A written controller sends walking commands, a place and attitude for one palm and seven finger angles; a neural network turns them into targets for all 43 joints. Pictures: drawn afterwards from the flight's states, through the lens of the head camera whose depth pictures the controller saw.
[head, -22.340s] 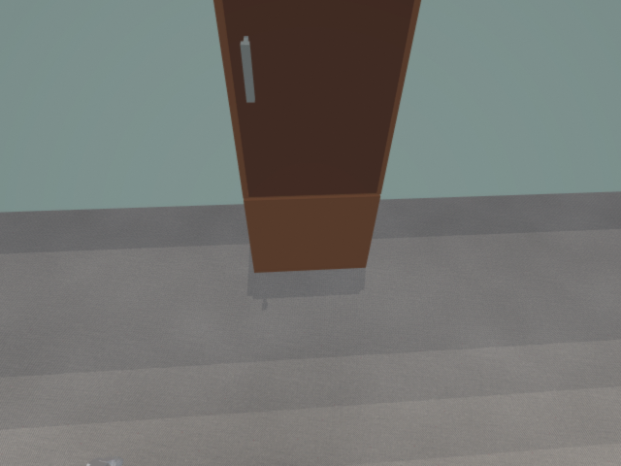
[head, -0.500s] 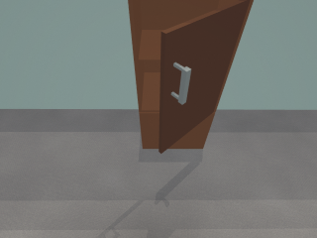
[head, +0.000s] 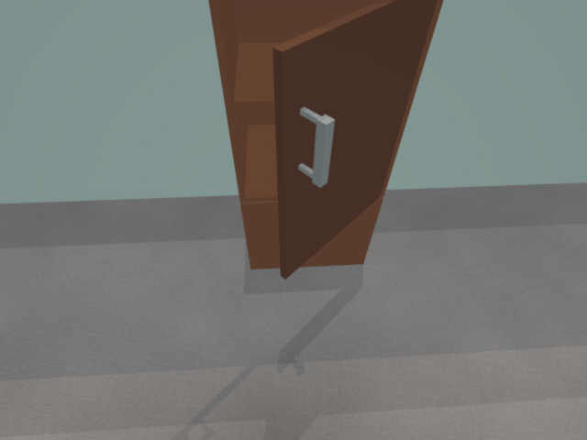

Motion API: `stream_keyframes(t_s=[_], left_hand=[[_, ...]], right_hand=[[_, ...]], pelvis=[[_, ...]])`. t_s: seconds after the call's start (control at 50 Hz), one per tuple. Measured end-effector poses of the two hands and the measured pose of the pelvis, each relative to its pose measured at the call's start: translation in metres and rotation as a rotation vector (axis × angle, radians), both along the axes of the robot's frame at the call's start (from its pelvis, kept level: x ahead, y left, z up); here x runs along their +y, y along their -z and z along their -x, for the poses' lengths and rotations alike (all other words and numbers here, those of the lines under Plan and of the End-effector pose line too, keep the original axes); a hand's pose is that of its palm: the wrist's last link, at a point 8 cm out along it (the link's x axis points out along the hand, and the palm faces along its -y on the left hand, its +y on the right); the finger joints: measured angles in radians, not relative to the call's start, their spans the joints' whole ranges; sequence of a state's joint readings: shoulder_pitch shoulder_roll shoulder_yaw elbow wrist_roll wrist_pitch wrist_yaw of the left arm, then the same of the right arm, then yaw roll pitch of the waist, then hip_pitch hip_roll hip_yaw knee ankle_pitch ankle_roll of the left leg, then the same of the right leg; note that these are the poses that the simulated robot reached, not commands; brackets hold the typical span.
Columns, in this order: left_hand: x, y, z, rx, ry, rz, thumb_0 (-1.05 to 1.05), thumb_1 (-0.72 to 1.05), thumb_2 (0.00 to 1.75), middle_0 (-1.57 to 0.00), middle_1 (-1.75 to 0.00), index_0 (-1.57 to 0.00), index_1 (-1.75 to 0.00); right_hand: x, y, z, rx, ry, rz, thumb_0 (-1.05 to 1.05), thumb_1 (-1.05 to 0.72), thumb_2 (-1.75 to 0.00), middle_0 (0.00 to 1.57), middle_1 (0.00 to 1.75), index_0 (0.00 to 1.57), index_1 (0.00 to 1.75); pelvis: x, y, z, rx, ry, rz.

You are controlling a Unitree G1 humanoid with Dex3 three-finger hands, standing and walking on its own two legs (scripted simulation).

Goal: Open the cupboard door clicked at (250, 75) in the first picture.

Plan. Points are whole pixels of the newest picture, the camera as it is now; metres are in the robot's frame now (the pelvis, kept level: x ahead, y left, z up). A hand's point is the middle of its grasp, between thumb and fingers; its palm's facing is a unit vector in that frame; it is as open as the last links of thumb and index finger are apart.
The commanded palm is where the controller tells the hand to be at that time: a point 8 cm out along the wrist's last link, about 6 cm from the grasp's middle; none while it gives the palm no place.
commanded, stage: walk to a spot facing it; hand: left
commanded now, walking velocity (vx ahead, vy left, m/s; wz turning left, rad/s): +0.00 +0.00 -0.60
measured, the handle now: (313, 148) +0.55 +0.01 +0.09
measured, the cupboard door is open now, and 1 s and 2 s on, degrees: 42 42 42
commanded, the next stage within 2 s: none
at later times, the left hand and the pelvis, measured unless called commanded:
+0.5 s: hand out of the picture +0.08 +0.13 -0.16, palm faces -0.18 -0.94 -0.28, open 7.4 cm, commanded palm none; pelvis +0.00 -0.05 +0.00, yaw -15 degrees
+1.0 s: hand (208, 392) +0.22 +0.16 -0.18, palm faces -0.46 -0.86 -0.22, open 7.4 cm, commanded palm none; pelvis +0.05 +0.00 +0.00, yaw -32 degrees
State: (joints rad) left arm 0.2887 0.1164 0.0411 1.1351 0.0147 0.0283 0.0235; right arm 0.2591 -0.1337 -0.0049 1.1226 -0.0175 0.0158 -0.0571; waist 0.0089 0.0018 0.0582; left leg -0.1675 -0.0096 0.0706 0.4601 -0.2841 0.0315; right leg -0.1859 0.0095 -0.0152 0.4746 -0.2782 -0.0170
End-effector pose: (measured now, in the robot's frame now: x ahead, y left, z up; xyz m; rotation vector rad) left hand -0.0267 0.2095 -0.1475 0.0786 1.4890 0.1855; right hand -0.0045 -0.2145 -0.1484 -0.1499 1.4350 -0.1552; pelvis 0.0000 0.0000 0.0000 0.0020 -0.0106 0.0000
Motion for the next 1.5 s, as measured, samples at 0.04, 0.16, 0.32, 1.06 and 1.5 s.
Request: stream_keyframes(t_s=[0.04,0.16,0.32,1.06,1.5], left_hand=[[0.004,0.001,-0.006,0.001,0.020,-0.007,0.00,0.91,0.89,-0.20,-0.30,-0.20,-0.30],[0.011,-0.002,-0.041,-0.040,0.096,-0.064,0.00,0.91,0.89,-0.20,-0.30,-0.20,-0.30],[-0.006,-0.015,-0.092,-0.167,0.193,-0.136,0.00,0.91,0.89,-0.20,-0.30,-0.20,-0.30],[-0.021,-0.006,-0.289,-0.213,0.679,0.005,0.00,0.91,0.89,-0.20,-0.30,-0.20,-0.30],[-0.174,-0.011,-0.345,-0.307,1.056,0.086,0.00,0.90,0.89,-0.21,-0.30,-0.20,-0.30]], right_hand=[[-0.005,0.001,0.000,-0.015,0.023,0.009,0.00,-0.91,-0.90,0.20,0.30,0.21,0.30],[-0.028,0.010,0.001,-0.062,0.076,0.017,0.00,-0.91,-0.90,0.20,0.30,0.21,0.30],[-0.074,0.017,-0.011,-0.095,0.136,0.017,0.00,-0.91,-0.90,0.20,0.30,0.21,0.30],[-0.015,-0.038,0.027,-0.133,0.513,0.164,0.00,-0.91,-0.90,0.21,0.30,0.21,0.30],[-0.010,-0.012,0.095,-0.120,0.915,0.140,0.00,-0.91,-0.90,0.20,0.30,0.20,0.30]], pelvis=[[-0.001,0.002,0.001,0.004,0.021,-0.005],[-0.014,0.009,0.005,0.007,0.094,-0.029],[-0.044,0.011,0.006,0.009,0.159,-0.029],[0.003,-0.005,-0.057,0.052,0.617,0.038],[-0.029,0.006,-0.070,0.022,0.904,-0.001]])
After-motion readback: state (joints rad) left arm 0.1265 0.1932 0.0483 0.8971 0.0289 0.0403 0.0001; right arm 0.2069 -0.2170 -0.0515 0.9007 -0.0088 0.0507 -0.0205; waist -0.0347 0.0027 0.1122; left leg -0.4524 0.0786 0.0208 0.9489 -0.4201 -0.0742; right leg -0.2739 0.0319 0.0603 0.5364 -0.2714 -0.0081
